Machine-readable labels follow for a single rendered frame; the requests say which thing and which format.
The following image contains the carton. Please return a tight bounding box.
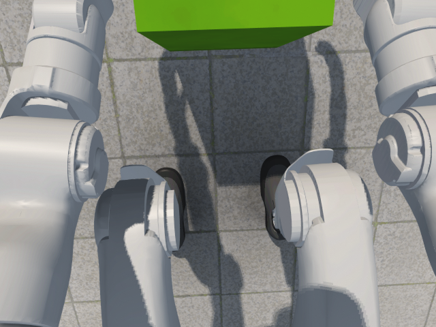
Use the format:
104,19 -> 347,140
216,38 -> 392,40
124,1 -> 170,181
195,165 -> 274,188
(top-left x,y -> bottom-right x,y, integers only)
134,0 -> 335,51

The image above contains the robot left upper arm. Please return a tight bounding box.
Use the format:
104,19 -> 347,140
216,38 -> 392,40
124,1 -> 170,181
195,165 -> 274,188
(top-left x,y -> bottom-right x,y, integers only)
0,116 -> 109,327

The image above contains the robot right upper arm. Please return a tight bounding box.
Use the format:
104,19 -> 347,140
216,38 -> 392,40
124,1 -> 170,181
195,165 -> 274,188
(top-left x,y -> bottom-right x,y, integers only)
372,105 -> 436,276

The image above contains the robot left foot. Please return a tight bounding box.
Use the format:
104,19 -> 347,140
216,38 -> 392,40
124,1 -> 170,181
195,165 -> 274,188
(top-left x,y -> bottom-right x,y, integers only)
156,168 -> 186,252

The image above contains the right robot forearm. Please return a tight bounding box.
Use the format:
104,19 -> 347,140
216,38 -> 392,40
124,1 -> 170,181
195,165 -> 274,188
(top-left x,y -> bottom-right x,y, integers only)
353,0 -> 436,116

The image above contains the left robot shin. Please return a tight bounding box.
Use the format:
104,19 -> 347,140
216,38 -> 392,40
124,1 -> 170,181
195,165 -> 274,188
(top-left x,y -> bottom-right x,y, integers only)
94,164 -> 171,247

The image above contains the left robot forearm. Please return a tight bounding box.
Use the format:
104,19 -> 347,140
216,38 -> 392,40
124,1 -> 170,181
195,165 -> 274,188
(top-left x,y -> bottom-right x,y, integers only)
0,0 -> 114,124

